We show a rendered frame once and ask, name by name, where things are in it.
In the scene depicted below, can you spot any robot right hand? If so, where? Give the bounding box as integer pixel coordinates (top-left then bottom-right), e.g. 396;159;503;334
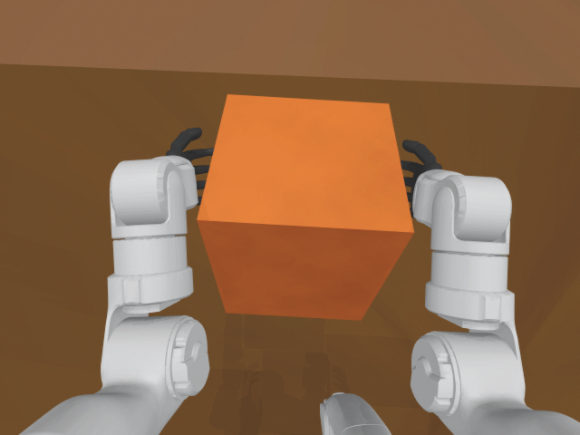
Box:
401;140;442;218

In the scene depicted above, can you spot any robot left hand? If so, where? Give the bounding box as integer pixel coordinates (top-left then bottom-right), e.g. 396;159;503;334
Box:
166;128;214;206

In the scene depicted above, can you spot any robot left forearm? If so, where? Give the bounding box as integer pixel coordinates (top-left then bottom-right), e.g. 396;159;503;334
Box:
101;156;198;381

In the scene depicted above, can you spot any robot right thigh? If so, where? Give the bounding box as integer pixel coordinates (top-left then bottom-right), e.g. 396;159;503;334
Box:
320;393;392;435

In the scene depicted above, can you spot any robot right forearm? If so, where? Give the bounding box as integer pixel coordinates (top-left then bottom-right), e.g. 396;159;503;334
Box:
412;169;525;399

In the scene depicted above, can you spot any carton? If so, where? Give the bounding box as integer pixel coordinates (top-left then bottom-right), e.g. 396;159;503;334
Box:
197;94;414;321

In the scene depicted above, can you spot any robot left upper arm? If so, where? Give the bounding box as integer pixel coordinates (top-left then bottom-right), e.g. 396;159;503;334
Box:
19;315;209;435

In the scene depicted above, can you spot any robot right upper arm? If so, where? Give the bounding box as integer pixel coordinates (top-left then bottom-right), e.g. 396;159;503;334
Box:
411;331;580;435

